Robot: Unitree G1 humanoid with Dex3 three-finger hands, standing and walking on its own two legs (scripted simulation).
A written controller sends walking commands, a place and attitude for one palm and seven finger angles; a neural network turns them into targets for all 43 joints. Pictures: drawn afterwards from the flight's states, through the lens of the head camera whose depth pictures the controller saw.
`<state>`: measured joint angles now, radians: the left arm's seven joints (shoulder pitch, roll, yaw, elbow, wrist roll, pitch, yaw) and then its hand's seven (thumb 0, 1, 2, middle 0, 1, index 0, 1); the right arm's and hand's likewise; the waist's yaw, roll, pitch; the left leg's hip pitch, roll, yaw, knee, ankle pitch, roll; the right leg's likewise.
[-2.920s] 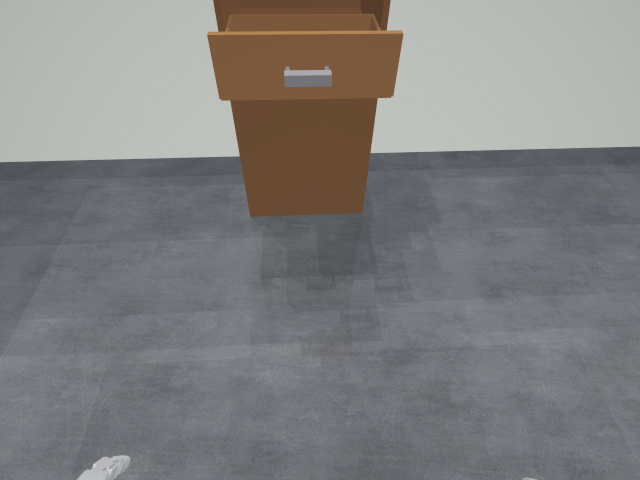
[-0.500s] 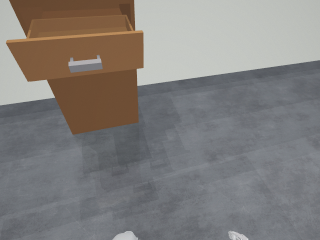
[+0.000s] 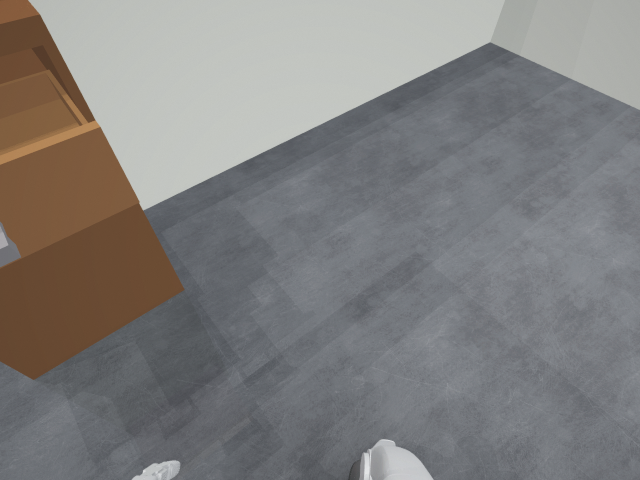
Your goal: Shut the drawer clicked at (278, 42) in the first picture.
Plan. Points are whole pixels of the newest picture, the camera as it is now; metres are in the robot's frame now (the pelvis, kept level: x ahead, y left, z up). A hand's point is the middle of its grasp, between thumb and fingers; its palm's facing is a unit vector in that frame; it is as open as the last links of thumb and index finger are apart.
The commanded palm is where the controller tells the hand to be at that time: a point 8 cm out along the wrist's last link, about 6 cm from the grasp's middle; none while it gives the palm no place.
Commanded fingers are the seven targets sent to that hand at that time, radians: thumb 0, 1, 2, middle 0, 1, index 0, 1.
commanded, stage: turn to face it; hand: left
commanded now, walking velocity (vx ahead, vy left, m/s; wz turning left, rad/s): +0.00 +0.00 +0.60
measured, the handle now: out of the picture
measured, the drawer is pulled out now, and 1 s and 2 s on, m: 0.29 0.29 0.29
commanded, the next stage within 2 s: take the last steps up to it in 1.18 s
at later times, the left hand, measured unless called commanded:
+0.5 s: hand out of the picture +0.10 +0.20 -0.19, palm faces +0.26 -0.95 -0.16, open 7.4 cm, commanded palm none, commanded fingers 0.00 0.90 0.90 -0.20 -0.30 -0.20 -0.30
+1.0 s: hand out of the picture +0.06 +0.18 -0.14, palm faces +0.48 -0.82 -0.30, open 7.4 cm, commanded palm none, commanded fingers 0.00 0.90 0.90 -0.20 -0.30 -0.20 -0.30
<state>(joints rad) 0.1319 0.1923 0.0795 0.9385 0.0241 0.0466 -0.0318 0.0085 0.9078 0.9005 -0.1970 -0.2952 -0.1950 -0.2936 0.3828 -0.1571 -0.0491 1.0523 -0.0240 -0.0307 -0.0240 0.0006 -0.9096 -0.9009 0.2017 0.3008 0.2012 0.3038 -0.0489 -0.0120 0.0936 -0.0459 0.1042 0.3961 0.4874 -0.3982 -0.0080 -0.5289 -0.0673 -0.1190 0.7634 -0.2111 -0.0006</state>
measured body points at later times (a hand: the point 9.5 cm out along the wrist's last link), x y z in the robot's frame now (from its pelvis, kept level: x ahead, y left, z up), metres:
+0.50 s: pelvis +0.05 +0.01 -0.01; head +0.06 +0.04 +0.44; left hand +0.09 +0.25 -0.17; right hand +0.13 -0.23 -0.14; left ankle +0.03 +0.10 -0.73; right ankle +0.10 -0.10 -0.72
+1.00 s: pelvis +0.05 -0.05 +0.00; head +0.09 -0.07 +0.45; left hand +0.03 +0.23 -0.12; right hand +0.23 -0.25 -0.16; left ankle +0.03 +0.09 -0.71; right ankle +0.10 -0.14 -0.73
